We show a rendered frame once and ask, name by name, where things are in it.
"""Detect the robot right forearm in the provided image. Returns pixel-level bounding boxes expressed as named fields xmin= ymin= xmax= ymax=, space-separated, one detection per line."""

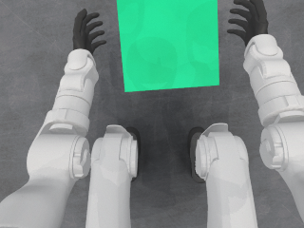
xmin=243 ymin=34 xmax=304 ymax=127

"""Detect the robot right thigh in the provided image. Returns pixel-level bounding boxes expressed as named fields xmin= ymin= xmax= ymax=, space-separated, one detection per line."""
xmin=196 ymin=131 xmax=258 ymax=228

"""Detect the left robot foot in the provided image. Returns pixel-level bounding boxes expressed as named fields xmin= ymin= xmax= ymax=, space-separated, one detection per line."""
xmin=125 ymin=126 xmax=141 ymax=182

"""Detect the left robot hand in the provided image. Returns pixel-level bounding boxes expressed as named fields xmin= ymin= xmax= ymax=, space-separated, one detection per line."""
xmin=72 ymin=9 xmax=106 ymax=56

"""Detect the carton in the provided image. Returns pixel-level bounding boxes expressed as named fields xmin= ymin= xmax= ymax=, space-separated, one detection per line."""
xmin=116 ymin=0 xmax=219 ymax=92

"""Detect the robot left forearm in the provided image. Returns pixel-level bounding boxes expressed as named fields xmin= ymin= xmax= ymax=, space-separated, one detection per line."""
xmin=27 ymin=48 xmax=99 ymax=175

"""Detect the robot left upper arm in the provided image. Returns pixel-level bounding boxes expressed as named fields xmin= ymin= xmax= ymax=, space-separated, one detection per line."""
xmin=0 ymin=134 xmax=91 ymax=228

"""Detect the robot right upper arm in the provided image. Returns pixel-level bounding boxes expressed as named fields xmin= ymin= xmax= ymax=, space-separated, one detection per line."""
xmin=259 ymin=122 xmax=304 ymax=223

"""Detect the right robot hand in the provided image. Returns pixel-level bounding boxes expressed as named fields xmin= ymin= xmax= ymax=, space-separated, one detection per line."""
xmin=227 ymin=0 xmax=269 ymax=47

